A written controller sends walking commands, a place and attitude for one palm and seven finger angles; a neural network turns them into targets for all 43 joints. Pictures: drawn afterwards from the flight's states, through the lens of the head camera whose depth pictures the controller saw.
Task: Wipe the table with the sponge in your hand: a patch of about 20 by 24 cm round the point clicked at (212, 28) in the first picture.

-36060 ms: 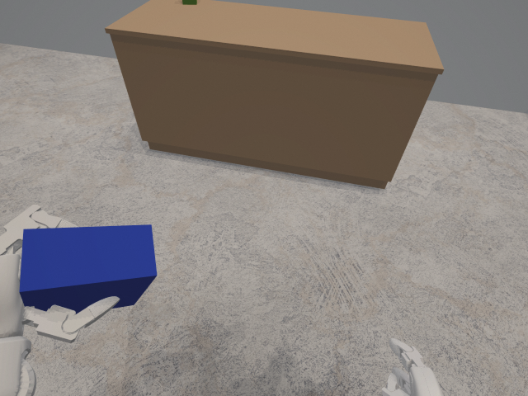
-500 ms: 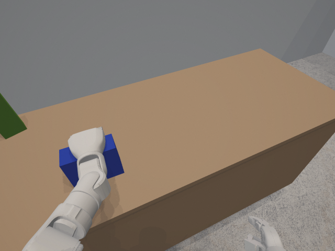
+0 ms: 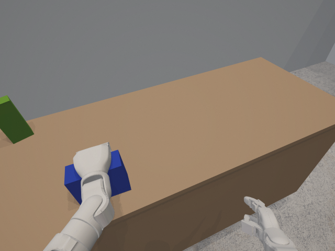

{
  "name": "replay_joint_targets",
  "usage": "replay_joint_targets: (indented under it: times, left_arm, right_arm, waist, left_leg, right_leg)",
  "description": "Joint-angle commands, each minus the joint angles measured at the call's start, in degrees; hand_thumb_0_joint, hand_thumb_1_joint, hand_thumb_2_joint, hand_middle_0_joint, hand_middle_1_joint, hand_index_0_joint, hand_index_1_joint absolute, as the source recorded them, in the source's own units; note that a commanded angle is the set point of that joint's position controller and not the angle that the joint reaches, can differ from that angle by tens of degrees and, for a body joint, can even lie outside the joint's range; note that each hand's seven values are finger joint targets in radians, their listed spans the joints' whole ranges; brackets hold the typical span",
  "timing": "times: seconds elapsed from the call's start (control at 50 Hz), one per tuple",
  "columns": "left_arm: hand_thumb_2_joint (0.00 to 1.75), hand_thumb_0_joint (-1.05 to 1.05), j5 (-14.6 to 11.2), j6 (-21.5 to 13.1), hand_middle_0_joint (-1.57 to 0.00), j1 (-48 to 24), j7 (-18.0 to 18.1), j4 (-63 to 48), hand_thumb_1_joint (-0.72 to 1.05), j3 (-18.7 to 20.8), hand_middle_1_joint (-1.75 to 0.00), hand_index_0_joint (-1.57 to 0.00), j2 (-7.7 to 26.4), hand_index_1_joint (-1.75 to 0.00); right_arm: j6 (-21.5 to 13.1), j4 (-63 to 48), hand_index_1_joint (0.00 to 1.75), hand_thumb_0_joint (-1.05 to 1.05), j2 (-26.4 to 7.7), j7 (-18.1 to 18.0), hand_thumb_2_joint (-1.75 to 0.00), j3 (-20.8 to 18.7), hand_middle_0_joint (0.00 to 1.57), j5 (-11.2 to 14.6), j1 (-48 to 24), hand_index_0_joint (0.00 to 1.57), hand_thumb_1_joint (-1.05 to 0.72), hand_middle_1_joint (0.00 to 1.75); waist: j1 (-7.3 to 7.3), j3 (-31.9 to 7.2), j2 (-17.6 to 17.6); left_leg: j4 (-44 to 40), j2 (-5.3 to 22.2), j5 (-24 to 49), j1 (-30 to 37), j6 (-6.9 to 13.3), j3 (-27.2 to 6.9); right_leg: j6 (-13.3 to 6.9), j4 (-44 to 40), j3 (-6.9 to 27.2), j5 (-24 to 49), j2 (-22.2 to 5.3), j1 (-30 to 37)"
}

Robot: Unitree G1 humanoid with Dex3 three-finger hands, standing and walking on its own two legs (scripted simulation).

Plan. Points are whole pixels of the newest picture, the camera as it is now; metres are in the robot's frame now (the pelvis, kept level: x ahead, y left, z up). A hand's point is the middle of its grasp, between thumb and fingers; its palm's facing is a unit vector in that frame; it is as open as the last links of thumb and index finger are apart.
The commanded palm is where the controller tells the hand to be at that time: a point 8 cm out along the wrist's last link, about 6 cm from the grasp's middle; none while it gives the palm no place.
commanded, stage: wipe back along the middle lane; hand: left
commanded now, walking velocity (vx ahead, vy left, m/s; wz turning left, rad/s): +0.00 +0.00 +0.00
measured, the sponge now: (102, 182) +0.29 +0.23 -0.01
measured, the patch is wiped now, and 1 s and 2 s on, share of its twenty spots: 0.80 0.95 1.00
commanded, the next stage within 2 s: slide across to the third lane in 0.10 s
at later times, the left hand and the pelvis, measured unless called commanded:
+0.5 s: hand (108, 180) +0.28 +0.19 +0.03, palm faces -0.02 -0.07 -1.00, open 10.0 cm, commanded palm +0.25 +0.17 +0.08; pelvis -0.01 -0.01 +0.00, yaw +0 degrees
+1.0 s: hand (129, 172) +0.30 +0.15 +0.03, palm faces -0.03 -0.06 -1.00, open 10.0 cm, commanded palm +0.28 +0.13 +0.08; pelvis -0.02 -0.03 +0.00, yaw +0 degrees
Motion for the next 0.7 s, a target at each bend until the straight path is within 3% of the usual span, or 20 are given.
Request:
replay_joint_targets:
  times: [0.0, 0.02, 0.04, 0.12, 0.14, 0.18, 0.2, 0.22, 0.28, 0.32, 0.34, 0.38, 0.44, 0.5, 0.52, 0.58, 0.6, 0.62, 0.64, 0.68]
  left_arm:
    - [1.3, 0.0, -3.1, -0.2, -1.2, -3.7, -2.0, -6.5, 0.1, 0.2, -1.6, -1.2, -1.5, -1.6]
    - [1.3, 0.0, -3.2, -0.5, -1.2, -2.2, -1.8, -7.1, 0.1, 2.5, -1.6, -1.2, 0.8, -1.6]
    - [1.3, 0.0, -3.4, -0.3, -1.2, -1.7, -2.0, -8.1, 0.1, -0.4, -1.6, -1.2, -2.2, -1.6]
    - [1.3, 0.0, -3.5, 0.3, -1.2, -1.2, -1.7, -9.6, 0.1, 2.1, -1.6, -1.2, 0.8, -1.6]
    - [1.3, 0.0, -3.6, 0.4, -1.2, -1.1, -1.9, -10.1, 0.1, 0.5, -1.6, -1.2, -0.9, -1.6]
    - [1.3, 0.0, -3.3, 0.8, -1.2, -0.5, -1.9, -9.5, 0.1, 1.6, -1.6, -1.2, 0.5, -1.6]
    - [1.3, 0.0, -3.1, 0.9, -1.2, -2.3, -1.9, -10.7, 0.1, 0.5, -1.6, -1.2, -0.4, -1.6]
    - [1.3, 0.0, -3.0, 0.9, -1.2, -4.0, -1.9, -12.2, 0.1, 1.3, -1.6, -1.2, 0.7, -1.6]
    - [1.3, 0.0, -2.5, 0.7, -1.2, -6.8, -2.2, -12.3, 0.1, -1.4, -1.6, -1.2, -1.4, -1.6]
    - [1.3, 0.0, -2.5, -0.2, -1.2, -8.3, -2.1, -14.1, 0.1, 1.2, -1.6, -1.2, 1.4, -1.6]
    - [1.3, 0.0, -2.8, -0.4, -1.2, -7.8, -2.2, -14.3, 0.1, -1.2, -1.6, -1.2, -1.3, -1.6]
    - [1.3, 0.0, -2.4, -1.2, -1.2, -11.3, -2.1, -13.2, 0.1, -1.7, -1.6, -1.2, -1.4, -1.6]
    - [1.3, 0.0, -2.4, -1.9, -1.2, -13.2, -1.5, -12.6, 0.1, -1.2, -1.6, -1.2, -1.4, -1.6]
    - [1.3, 0.0, -2.4, -2.0, -1.2, -14.9, -1.0, -9.8, 0.1, -2.0, -1.6, -1.2, -2.5, -1.6]
    - [1.3, 0.0, -2.3, -2.2, -1.2, -16.4, -0.7, -9.7, 0.1, -0.2, -1.6, -1.2, -0.7, -1.6]
    - [1.3, 0.0, -2.4, -2.2, -1.2, -19.4, -0.2, -6.9, 0.1, -3.1, -1.6, -1.2, -4.1, -1.6]
    - [1.3, 0.0, -2.5, -2.4, -1.2, -19.7, -0.1, -6.1, 0.1, -3.4, -1.6, -1.2, -4.5, -1.6]
    - [1.3, 0.0, -2.6, -2.6, -1.2, -19.7, 0.4, -5.4, 0.1, -1.1, -1.6, -1.2, -2.4, -1.6]
    - [1.3, 0.0, -3.1, -2.5, -1.2, -19.6, 0.5, -5.1, 0.1, -2.9, -1.6, -1.2, -4.7, -1.6]
    - [1.3, 0.0, -3.3, -2.6, -1.2, -21.0, 0.9, -3.6, 0.1, -2.8, -1.6, -1.2, -4.7, -1.6]
  right_arm:
    - [-2.5, -9.9, 0.3, 0.0, -5.8, 0.4, -0.9, -2.1, 0.2, 0.2, -12.8, 0.2, -0.9, 0.3]
    - [-2.4, -9.6, 0.3, 0.0, -6.2, 0.5, -0.9, -2.3, 0.2, 0.2, -13.1, 0.2, -0.9, 0.3]
    - [-2.4, -10.2, 0.3, 0.0, -5.6, 0.6, -0.9, -2.1, 0.2, 0.2, -13.3, 0.2, -0.9, 0.3]
    - [-2.2, -9.8, 0.3, 0.0, -6.0, 0.6, -0.9, -2.1, 0.2, 0.2, -14.2, 0.2, -0.9, 0.3]
    - [-2.2, -10.1, 0.3, 0.0, -5.6, 0.6, -0.9, -1.9, 0.2, 0.3, -14.3, 0.2, -0.9, 0.3]
    - [-2.3, -9.7, 0.3, 0.0, -5.7, 0.5, -0.9, -1.7, 0.2, 0.4, -14.7, 0.2, -0.9, 0.3]
    - [-2.3, -9.7, 0.3, 0.0, -5.6, 0.4, -0.9, -1.7, 0.2, 0.3, -14.9, 0.2, -0.9, 0.3]
    - [-2.4, -9.6, 0.3, 0.0, -5.9, 0.4, -0.9, -2.0, 0.2, 0.2, -15.1, 0.2, -0.9, 0.3]
    - [-3.0, -9.6, 0.3, 0.0, -5.3, 0.4, -0.9, -1.9, 0.2, 0.3, -15.2, 0.2, -0.9, 0.3]
    - [-3.3, -9.2, 0.3, 0.0, -5.6, 0.3, -0.9, -2.3, 0.2, 0.1, -15.3, 0.2, -0.9, 0.3]
    - [-3.6, -9.9, 0.3, 0.0, -4.9, 0.3, -0.9, -2.0, 0.2, 0.2, -15.3, 0.2, -0.9, 0.3]
    - [-4.1, -9.0, 0.3, 0.0, -5.0, 0.1, -0.9, -2.0, 0.2, 0.2, -15.3, 0.2, -0.9, 0.3]
    - [-4.8, -8.7, 0.3, 0.0, -4.8, 0.0, -0.9, -2.2, 0.2, 0.2, -15.1, 0.2, -0.9, 0.3]
    - [-5.2, -7.9, 0.3, 0.0, -4.7, -0.1, -0.9, -2.1, 0.2, 0.2, -15.2, 0.2, -0.9, 0.3]
    - [-5.3, -7.4, 0.3, 0.0, -5.1, -0.1, -0.9, -2.3, 0.2, 0.1, -14.9, 0.2, -0.9, 0.3]
    - [-5.6, -7.2, 0.3, 0.0, -4.6, -0.1, -0.9, -2.2, 0.2, 0.3, -15.1, 0.2, -0.9, 0.3]
    - [-5.7, -7.1, 0.3, 0.0, -4.5, 0.0, -0.9, -2.3, 0.2, 0.3, -14.9, 0.2, -0.9, 0.3]
    - [-5.8, -6.7, 0.3, 0.0, -4.9, 0.0, -0.9, -2.6, 0.2, 0.2, -14.5, 0.2, -0.9, 0.3]
    - [-5.9, -7.2, 0.3, 0.0, -4.5, 0.1, -0.9, -2.4, 0.2, 0.2, -14.5, 0.2, -0.9, 0.3]
    - [-5.9, -6.7, 0.3, 0.0, -4.6, 0.2, -0.9, -2.5, 0.2, 0.3, -14.4, 0.2, -0.9, 0.3]
  waist:
    - [0.1, -8.1, -9.3]
    - [0.6, -8.2, -8.8]
    - [0.33, -8.0, -8.7]
    - [0.6, -6.3, -9.4]
    - [0.33, -6.2, -9.4]
    - [0.36, -5.0, -9.7]
    - [0.16, -5.7, -9.9]
    - [0.16, -6.0, -8.4]
    - [-0.35, -6.3, -8.1]
    - [0.03, -7.8, -7.9]
    - [0.02, -7.9, -7.7]
    - [-0.78, -6.4, -9.0]
    - [-0.44, -6.9, -7.7]
    - [-0.53, -6.3, -9.2]
    - [-0.43, -6.9, -8.7]
    - [-0.96, -6.3, -8.4]
    - [-0.89, -6.7, -8.8]
    - [-0.43, -7.5, -8.7]
    - [-0.5, -7.9, -8.9]
    - [-0.71, -8.2, -9.4]
  left_leg:
    - [-2.2, 1.1, 14.5, 2.7, -0.4, -2.9]
    - [-2.2, 1.1, 14.3, 2.5, -0.6, -3.1]
    - [-2.1, 1.0, 14.6, 2.6, -0.4, -2.8]
    - [-2.9, 1.0, 11.9, 1.8, -0.4, -3.1]
    - [-2.7, 0.9, 11.8, 2.1, -0.3, -2.7]
    - [-2.9, 0.9, 11.3, 1.7, -0.4, -2.8]
    - [-3.1, 0.9, 11.3, 1.9, -0.4, -2.8]
    - [-3.2, 0.9, 10.6, 2.4, -0.3, -3.0]
    - [-2.9, 0.8, 10.9, 3.2, 0.0, -2.9]
    - [-3.1, 0.8, 10.7, 3.5, 0.0, -3.1]
    - [-3.2, 0.8, 10.3, 3.4, 0.1, -2.9]
    - [-3.3, 0.9, 9.4, 3.6, 0.1, -3.0]
    - [-3.6, 0.8, 7.9, 3.7, 0.1, -2.8]
    - [-3.9, 0.8, 7.4, 3.0, -0.1, -2.5]
    - [-4.0, 0.8, 6.9, 3.2, -0.2, -2.6]
    - [-3.9, 0.8, 5.9, 2.9, -0.3, -2.3]
    - [-3.9, 0.7, 5.8, 2.9, -0.2, -2.2]
    - [-3.9, 0.7, 5.7, 2.8, -0.3, -2.3]
    - [-3.7, 0.6, 6.1, 2.6, -0.2, -2.0]
    - [-3.5, 0.7, 6.2, 2.2, -0.4, -2.1]
  right_leg:
    - [-1.6, -2.5, 3.8, 19.0, -1.6, 5.8]
    - [-1.7, -2.5, 4.3, 18.9, -1.5, 6.0]
    - [-1.5, -2.3, 3.9, 19.5, -1.6, 6.4]
    - [-1.5, -3.3, 4.9, 16.3, -1.4, 5.9]
    - [-1.3, -3.2, 4.6, 16.2, -1.5, 6.1]
    - [-1.3, -3.6, 5.3, 15.9, -1.4, 5.8]
    - [-1.2, -3.5, 5.2, 15.7, -1.5, 5.9]
    - [-1.4, -3.8, 5.5, 14.3, -1.4, 5.5]
    - [-1.4, -3.7, 5.1, 14.3, -1.5, 5.3]
    - [-1.5, -3.8, 6.1, 14.2, -1.5, 6.2]
    - [-1.3, -3.6, 5.4, 13.3, -1.6, 6.6]
    - [-1.2, -4.3, 5.6, 12.0, -1.5, 5.0]
    - [-1.2, -4.7, 5.7, 9.6, -1.5, 4.9]
    - [-1.0, -5.2, 5.8, 9.5, -1.7, 4.7]
    - [-1.1, -5.3, 6.1, 8.6, -1.5, 4.6]
    - [-0.9, -5.4, 5.3, 7.0, -1.7, 3.4]
    - [-0.9, -5.5, 5.2, 6.8, -1.8, 3.5]
    - [-1.0, -5.5, 5.6, 6.6, -1.6, 3.8]
    - [-0.8, -5.1, 5.1, 7.4, -1.8, 4.4]
    - [-0.7, -5.1, 5.3, 8.2, -1.9, 4.3]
